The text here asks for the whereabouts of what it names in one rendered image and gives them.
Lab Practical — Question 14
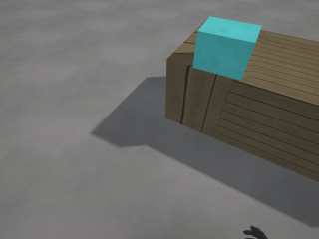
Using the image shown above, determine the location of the pedestal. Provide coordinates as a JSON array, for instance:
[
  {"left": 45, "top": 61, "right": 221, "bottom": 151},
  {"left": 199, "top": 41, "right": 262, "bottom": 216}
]
[{"left": 165, "top": 19, "right": 319, "bottom": 182}]

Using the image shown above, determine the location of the robot right hand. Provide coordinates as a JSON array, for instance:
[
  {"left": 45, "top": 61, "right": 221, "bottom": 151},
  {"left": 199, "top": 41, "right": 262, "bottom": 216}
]
[{"left": 243, "top": 226, "right": 268, "bottom": 239}]

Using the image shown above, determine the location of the carton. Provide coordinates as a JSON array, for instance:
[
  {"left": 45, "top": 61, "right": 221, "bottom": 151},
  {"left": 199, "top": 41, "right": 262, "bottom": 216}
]
[{"left": 192, "top": 16, "right": 262, "bottom": 81}]

